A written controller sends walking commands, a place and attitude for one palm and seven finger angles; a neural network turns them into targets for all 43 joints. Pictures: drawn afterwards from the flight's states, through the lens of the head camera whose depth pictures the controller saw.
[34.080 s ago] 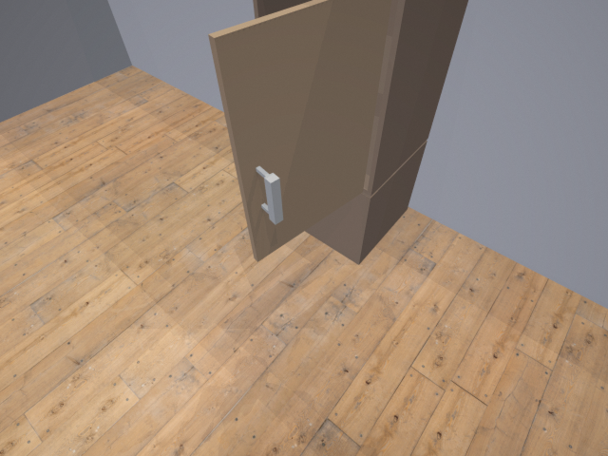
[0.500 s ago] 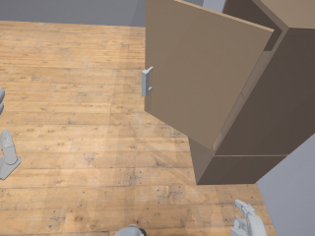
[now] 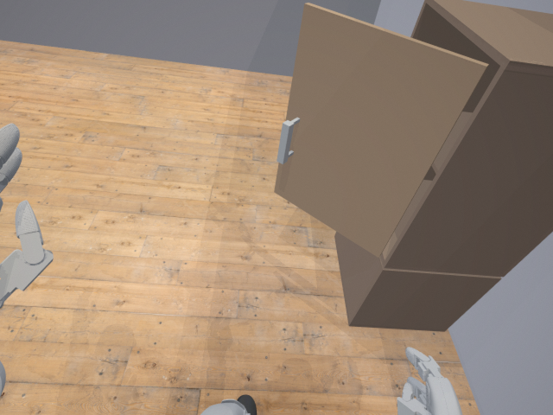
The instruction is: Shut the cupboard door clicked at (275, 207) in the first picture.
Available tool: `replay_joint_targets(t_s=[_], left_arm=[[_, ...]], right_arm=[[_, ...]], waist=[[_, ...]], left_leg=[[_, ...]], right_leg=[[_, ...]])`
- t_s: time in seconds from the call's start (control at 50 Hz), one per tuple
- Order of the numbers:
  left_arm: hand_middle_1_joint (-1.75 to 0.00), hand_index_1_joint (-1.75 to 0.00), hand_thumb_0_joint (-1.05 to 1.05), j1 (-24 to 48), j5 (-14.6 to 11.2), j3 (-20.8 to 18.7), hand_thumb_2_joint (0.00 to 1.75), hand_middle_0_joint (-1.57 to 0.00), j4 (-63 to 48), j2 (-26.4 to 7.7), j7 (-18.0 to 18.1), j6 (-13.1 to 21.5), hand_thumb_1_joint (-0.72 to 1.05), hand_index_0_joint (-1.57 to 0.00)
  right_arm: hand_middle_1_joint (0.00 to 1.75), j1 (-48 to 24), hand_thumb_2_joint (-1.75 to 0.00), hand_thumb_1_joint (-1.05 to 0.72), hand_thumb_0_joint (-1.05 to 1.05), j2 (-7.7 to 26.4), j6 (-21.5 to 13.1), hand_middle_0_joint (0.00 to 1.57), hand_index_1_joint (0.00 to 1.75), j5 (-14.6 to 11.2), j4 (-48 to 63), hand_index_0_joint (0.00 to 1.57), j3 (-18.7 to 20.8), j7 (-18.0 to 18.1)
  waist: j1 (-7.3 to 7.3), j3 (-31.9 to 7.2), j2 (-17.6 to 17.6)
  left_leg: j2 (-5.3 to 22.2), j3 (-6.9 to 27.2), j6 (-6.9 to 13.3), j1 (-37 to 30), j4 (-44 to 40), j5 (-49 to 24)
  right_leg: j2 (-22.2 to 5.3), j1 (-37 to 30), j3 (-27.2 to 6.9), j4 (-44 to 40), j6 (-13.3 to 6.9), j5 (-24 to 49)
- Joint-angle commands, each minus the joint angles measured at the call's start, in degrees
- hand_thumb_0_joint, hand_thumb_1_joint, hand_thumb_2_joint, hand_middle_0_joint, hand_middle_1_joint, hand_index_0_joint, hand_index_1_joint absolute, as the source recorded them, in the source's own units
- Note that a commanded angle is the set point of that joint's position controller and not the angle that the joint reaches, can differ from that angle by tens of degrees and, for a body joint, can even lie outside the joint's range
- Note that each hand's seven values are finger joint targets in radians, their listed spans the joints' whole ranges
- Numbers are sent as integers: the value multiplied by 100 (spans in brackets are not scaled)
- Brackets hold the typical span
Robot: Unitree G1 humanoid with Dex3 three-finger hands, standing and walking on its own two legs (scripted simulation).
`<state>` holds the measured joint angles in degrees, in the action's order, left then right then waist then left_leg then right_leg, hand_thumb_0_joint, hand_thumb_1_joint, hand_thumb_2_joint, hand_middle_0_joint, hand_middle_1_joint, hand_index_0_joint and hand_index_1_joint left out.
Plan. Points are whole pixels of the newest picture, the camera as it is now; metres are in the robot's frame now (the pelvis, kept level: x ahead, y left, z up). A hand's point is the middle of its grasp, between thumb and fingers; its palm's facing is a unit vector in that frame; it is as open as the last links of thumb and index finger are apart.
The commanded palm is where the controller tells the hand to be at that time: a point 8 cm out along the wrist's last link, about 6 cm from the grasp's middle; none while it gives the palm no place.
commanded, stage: stop stepping back and stand still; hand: left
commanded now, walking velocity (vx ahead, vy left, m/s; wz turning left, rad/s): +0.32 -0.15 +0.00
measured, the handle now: (289, 140) +0.86 +0.02 -0.07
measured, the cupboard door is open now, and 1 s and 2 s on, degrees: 52 52 52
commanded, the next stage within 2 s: let the arm hang, fingers relaxed in 1.82 s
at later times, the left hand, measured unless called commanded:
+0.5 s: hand out of the picture +0.07 +0.31 +0.23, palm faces +0.30 -0.89 -0.33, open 7.4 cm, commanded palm +0.00 +0.37 +0.21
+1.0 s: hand out of the picture +0.06 +0.27 +0.21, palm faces +0.41 -0.83 -0.38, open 7.4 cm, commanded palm +0.01 +0.32 +0.21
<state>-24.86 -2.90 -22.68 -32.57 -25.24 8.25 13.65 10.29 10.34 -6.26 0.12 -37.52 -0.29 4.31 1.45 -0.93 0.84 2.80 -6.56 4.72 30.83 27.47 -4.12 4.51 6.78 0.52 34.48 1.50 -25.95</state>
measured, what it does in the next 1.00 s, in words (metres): walks backwards: left foot, then right foot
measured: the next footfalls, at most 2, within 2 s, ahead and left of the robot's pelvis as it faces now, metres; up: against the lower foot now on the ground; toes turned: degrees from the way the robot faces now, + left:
left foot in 0.26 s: -0.06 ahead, +0.16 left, +0.00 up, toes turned +0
right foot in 0.76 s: -0.21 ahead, -0.02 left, +0.00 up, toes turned -12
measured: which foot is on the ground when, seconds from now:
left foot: down 0.00-0.08, up 0.10-0.24, down 0.26-0.76, up 0.78-1.00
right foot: down 0.00-0.24, up 0.26-0.74, down 0.76-1.00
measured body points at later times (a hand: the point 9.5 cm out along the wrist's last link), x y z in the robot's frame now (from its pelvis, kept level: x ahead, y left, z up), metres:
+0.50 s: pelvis -0.16 +0.08 +0.04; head -0.16 +0.15 +0.49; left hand +0.04 +0.36 +0.24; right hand -0.06 -0.13 -0.03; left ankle -0.11 +0.16 -0.71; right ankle -0.12 -0.07 -0.59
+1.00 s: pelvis -0.16 +0.03 +0.02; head -0.18 +0.04 +0.47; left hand +0.03 +0.31 +0.23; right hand -0.05 -0.23 -0.07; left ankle -0.07 +0.16 -0.68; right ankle -0.25 -0.01 -0.71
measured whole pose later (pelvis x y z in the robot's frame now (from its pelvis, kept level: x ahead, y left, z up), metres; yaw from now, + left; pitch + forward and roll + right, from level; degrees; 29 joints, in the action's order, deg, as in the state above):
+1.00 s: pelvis -0.16 +0.03 +0.02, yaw -5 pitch -2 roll +1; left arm -28.5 -1.8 -22.2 -28.5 -22.1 10.3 10.7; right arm 15.4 12.6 -2.9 0.2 -38.7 1.0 4.9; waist 0.6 -1.9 -1.9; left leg 4.0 -4.5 -0.3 26.2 44.5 14.6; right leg 1.8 3.6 7.4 29.7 -4.8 -24.5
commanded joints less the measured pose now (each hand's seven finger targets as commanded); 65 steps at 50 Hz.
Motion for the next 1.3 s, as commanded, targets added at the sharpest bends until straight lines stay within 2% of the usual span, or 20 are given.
replay_joint_targets(t_s=[0.0, 0.04, 0.06, 0.08, 0.12, 0.2, 0.22, 0.24, 0.26, 0.28, 0.34, 0.66, 0.7, 0.74, 0.78, 1.02, 1.08, 1.12, 1.22, 1.28], left_arm=[[-30, -30, 0, 570, -113, -1145, 90, -20, -618, -1259, 61, -35, 90, -20], [-30, -30, 0, -62, -295, -1171, 90, -20, -854, -1245, -23, -189, 90, -20], [-30, -30, 0, -502, -290, -1304, 90, -20, -1048, -1409, -19, -125, 90, -20], [-30, -30, 0, -813, -272, -1251, 90, -20, -1474, -1493, -23, -19, 90, -20], [-30, -30, 0, -88, -215, -1254, 90, -20, -2087, -1401, -85, -215, 90, -20], [-30, -30, 0, 1236, -60, -497, 90, -20, -1546, -919, 135, -65, 90, -20], [-30, -30, 0, 1654, 12, -503, 90, -20, -1046, -1009, 219, -21, 90, -20], [-30, -30, 0, 2177, 165, -369, 90, -20, -1254, -972, 290, 111, 90, -20], [-30, -30, 0, 2471, 335, -576, 90, -20, -1346, -1342, 310, 255, 90, -20], [-30, -30, 0, 1459, 372, -929, 90, -20, -572, -1304, 275, 219, 90, -20], [-30, -30, 0, 1175, 190, -595, 90, -20, -1735, -1059, 38, 180, 90, -20], [-30, -30, 0, -731, -44, -995, 90, -20, -654, -1206, 255, -371, 90, -20], [-30, -30, 0, -692, 13, -784, 90, -20, -428, -1049, 211, -492, 90, -20], [-30, -30, 0, -293, 47, -889, 90, -20, -603, -1316, 253, -462, 90, -20], [-30, -30, 0, 293, 50, -963, 90, -20, -901, -1388, 353, -165, 90, -20], [-30, -30, 0, 179, 0, -897, 90, -20, -717, -1038, 309, 137, 90, -20], [-30, -30, 0, -262, -23, -1075, 90, -20, -447, -995, 268, 149, 90, -20], [-30, -30, 0, -421, 12, -1052, 90, -20, -680, -1046, 148, 101, 90, -20], [-30, -30, 0, -1064, -27, -1250, 90, -20, -760, -1153, 204, 76, 90, -20], [-30, -30, 0, -1007, -29, -1307, 90, -20, -758, -1123, 281, 154, 90, -20]], right_arm=[[30, -570, -90, -90, 0, 1063, -157, 20, 30, -1, 1099, 20, 310, 77], [30, -429, -90, -90, 0, 820, -59, 20, 30, 46, 1214, 20, 407, -34], [30, -307, -90, -90, 0, 708, -52, 20, 30, -80, 1237, 20, 466, -120], [30, -243, -90, -90, 0, 777, -49, 20, 30, -261, 1162, 20, 539, -165], [30, -85, -90, -90, 0, 753, 43, 20, 30, -216, 815, 20, 629, -216], [30, -138, -90, -90, 0, 814, -136, 20, 30, -60, 776, 20, 200, -41], [30, 31, -90, -90, 0, 1054, -321, 20, 30, -12, 603, 20, 268, 7], [30, 161, -90, -90, 0, 1160, -437, 20, 30, 10, 805, 20, 342, 16], [30, 40, -90, -90, 0, 1061, -494, 20, 30, -31, 915, 20, 300, 51], [30, -50, -90, -90, 0, 1050, -482, 20, 30, -106, 951, 20, 434, 103], [30, -244, -90, -90, 0, 868, -366, 20, 30, 66, 945, 20, 360, -213], [30, -152, -90, -90, 0, 748, 36, 20, 30, 103, 951, 20, 267, 162], [30, -91, -90, -90, 0, 734, 105, 20, 30, 29, 921, 20, 286, 51], [30, -316, -90, -90, 0, 755, 211, 20, 30, 1, 992, 20, 309, -18], [30, -297, -90, -90, 0, 797, 66, 20, 30, 24, 899, 20, 279, -57], [30, -148, -90, -90, 0, 793, -72, 20, 30, -58, 895, 20, 321, 162], [30, -68, -90, -90, 0, 846, -21, 20, 30, -60, 971, 20, 331, 37], [30, -265, -90, -90, 0, 733, -84, 20, 30, 26, 939, 20, 260, -29], [30, -200, -90, -90, 0, 658, 71, 20, 30, -152, 1017, 20, 253, -124], [30, -331, -90, -90, 0, 645, 125, 20, 30, -202, 1068, 20, 231, -125]], waist=[[-100, -230, 2039], [209, -800, 1994], [348, -817, 485], [223, -302, -2640], [-269, -66, -2305], [-454, 370, 1222], [-499, 479, 2375], [-439, 453, 3258], [-333, 433, 2299], [-133, 94, 1009], [-276, -35, 1079], [-233, -558, 1295], [-218, -640, 481], [-114, -114, -1106], [-220, -22, -1161], [-236, -84, 294], [-167, -853, 885], [-147, -564, 971], [-245, -601, -859], [-57, -712, -736]], left_leg=[[817, 1500, -1575, -491, -2810, 5836], [157, 236, -2503, -550, -2184, 4724], [-666, -744, -2373, -1337, 693, 3659], [-612, 541, -1535, -2031, 5592, 3225], [-137, 2169, -303, -603, 7853, 3260], [-62, 428, -576, -1003, 3, 2822], [276, 1075, -481, -1675, -1048, 3048], [1674, 3244, -74, -2181, -1332, 3348], [2211, 4007, 410, -1626, -1628, 4186], [1989, 3092, 376, -2100, -1292, 3176], [1519, 3359, -954, -1947, -1617, 3385], [954, 859, -417, -1631, -1602, 3554], [452, 512, -433, -534, -68, 3393], [-22, 529, -453, 1043, 2578, 3146], [63, 601, -612, 1404, 3496, 2929], [6, 286, -238, -2294, 31, 631], [1309, 2143, 639, -3167, -113, -1935], [1371, 1964, 419, -2167, -596, -625], [72, 269, -399, -745, 1202, 1153], [-150, 262, -362, 216, 1432, 2663]], right_leg=[[783, 477, 960, 630, -430, -1431], [822, -143, 1305, 288, -654, -1391], [14, 915, 815, -1161, -983, -1451], [-2058, 3997, -2090, -2166, -1652, -1845], [-2738, 5016, -2521, -2137, -1975, -1225], [-935, 2462, -52, 604, -632, -762], [-557, 2946, -84, 1956, -520, -568], [-362, 4169, 139, 3293, -206, -861], [-539, 4232, -345, 3726, -177, -350], [-580, 4174, -166, 3838, -154, 294], [-495, 3995, -413, 4114, -219, 706], [51, 239, 1024, -760, -352, -239], [-568, -716, 223, -1334, -739, -61], [-2586, -572, -2585, -2420, -1533, -116], [-2640, -640, -1877, -1963, -1586, 2062], [-1339, 708, -109, -165, -363, 3368], [-424, 1470, -2, 1121, 155, 951], [-529, 911, -42, 389, -13, -339], [-1590, -378, -1179, -1291, -365, 4193], [-1875, -1486, -1066, -698, -54, 6813]])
